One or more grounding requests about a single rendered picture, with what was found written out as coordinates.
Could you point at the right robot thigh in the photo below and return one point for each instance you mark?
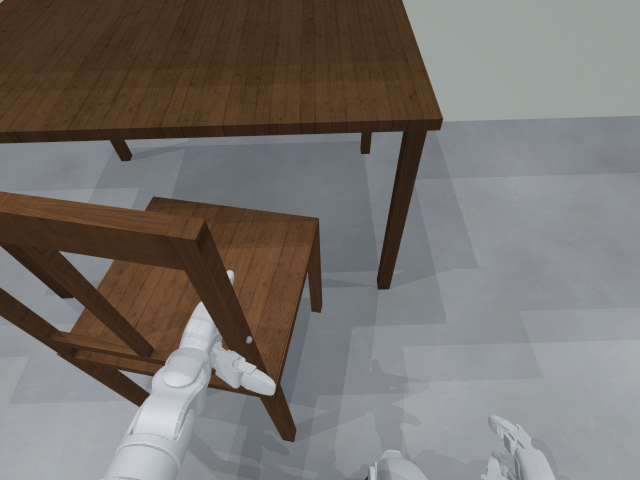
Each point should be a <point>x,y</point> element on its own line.
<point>394,469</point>

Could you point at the table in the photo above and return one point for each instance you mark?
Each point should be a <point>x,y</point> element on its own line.
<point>93,70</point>

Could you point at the chair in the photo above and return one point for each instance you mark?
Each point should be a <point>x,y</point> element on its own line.
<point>167,259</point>

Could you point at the robot left forearm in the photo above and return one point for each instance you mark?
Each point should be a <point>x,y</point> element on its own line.
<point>156,441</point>

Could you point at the robot right shin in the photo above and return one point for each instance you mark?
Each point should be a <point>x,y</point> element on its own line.
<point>391,454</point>

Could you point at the right robot hand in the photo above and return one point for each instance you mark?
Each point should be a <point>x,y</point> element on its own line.
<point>530,464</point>

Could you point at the left robot hand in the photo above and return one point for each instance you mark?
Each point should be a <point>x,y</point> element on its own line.
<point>201,333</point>

